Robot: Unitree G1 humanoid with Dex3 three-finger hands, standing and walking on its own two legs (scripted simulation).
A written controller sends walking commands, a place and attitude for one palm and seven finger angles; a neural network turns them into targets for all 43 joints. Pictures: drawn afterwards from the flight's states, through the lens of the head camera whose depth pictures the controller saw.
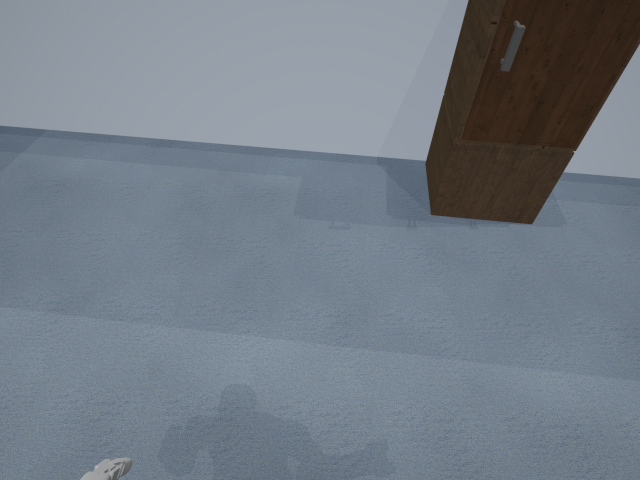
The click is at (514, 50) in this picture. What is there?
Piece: cupboard door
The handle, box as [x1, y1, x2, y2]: [500, 21, 525, 71]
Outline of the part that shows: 517,21 514,21 515,28 505,56 501,58 500,61 502,64 502,70 509,70 525,28 523,25 520,25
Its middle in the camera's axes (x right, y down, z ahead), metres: +0.58 -0.59 +1.19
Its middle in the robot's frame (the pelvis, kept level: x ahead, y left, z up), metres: +1.31 -0.53 +0.01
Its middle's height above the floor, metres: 0.78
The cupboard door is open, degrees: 0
